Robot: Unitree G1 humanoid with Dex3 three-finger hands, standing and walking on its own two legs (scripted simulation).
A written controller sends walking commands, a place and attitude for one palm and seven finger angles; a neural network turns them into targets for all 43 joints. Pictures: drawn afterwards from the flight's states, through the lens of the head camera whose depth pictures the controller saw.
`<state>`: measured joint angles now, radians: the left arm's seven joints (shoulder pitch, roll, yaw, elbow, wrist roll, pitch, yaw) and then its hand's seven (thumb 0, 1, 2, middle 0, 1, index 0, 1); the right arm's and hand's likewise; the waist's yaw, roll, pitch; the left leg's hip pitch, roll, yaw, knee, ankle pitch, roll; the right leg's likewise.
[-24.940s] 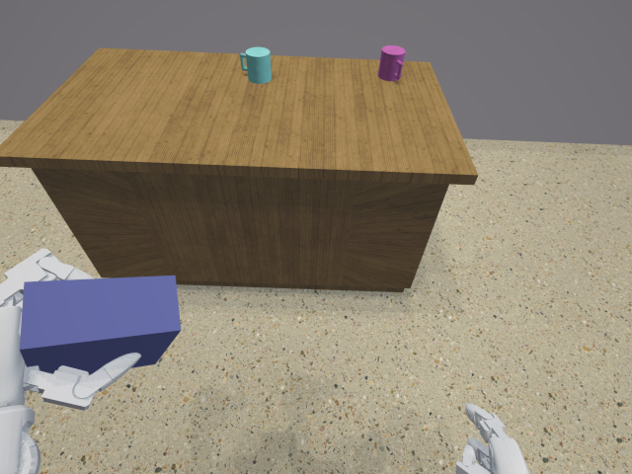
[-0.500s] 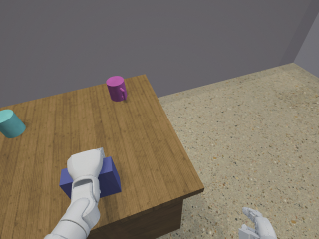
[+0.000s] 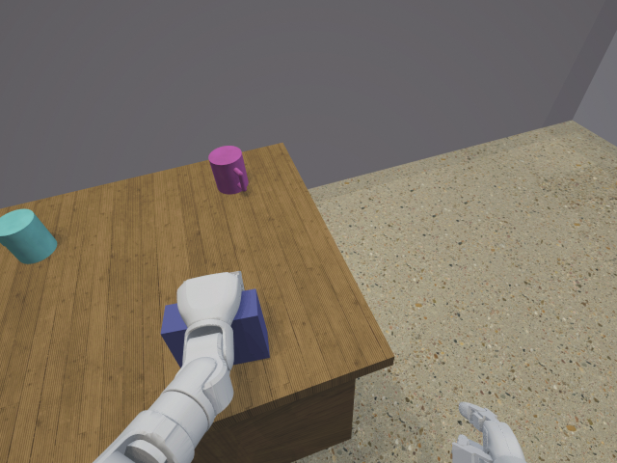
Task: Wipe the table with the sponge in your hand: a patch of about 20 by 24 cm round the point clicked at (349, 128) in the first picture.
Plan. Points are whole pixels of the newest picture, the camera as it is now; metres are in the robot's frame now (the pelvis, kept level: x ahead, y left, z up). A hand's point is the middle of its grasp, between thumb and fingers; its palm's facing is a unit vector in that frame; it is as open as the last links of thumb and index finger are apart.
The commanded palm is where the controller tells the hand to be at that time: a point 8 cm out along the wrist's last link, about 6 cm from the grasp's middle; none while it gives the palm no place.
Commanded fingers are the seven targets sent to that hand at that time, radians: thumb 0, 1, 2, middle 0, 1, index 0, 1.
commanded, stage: wipe forward along the third lane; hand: left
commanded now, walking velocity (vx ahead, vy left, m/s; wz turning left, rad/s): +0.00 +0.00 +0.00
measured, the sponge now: (222, 339) +0.31 +0.18 -0.06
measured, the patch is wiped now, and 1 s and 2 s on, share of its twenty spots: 0.65 0.75 0.95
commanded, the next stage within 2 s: wipe back along the third lane in 1.64 s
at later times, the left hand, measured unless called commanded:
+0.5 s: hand (228, 298) +0.36 +0.18 -0.02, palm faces -0.13 -0.01 -0.99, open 9.4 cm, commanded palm +0.35 +0.17 +0.02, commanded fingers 0.00 0.10 1.30 -1.20 -1.60 -1.20 -1.60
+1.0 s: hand (226, 274) +0.41 +0.19 -0.02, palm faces -0.12 +0.00 -0.99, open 9.4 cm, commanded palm +0.40 +0.19 +0.02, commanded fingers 0.00 0.10 1.30 -1.20 -1.60 -1.20 -1.60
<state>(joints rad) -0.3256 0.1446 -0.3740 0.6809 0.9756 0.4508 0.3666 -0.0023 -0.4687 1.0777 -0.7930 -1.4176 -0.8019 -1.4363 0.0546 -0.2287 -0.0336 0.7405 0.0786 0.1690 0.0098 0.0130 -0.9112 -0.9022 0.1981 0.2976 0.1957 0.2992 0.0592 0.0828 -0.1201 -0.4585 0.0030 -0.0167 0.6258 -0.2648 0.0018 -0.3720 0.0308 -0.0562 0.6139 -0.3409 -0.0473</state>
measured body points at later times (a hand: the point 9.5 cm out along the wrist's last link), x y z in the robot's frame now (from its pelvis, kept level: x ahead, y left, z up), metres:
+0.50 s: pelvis -0.01 -0.01 -0.01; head +0.01 -0.03 +0.44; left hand +0.36 +0.17 +0.04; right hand +0.13 -0.26 -0.14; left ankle +0.03 +0.12 -0.73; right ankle -0.02 -0.09 -0.73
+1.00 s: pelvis -0.02 +0.00 -0.02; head +0.03 -0.01 +0.43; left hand +0.41 +0.19 +0.04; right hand +0.07 -0.27 -0.15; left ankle +0.03 +0.12 -0.73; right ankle -0.02 -0.09 -0.73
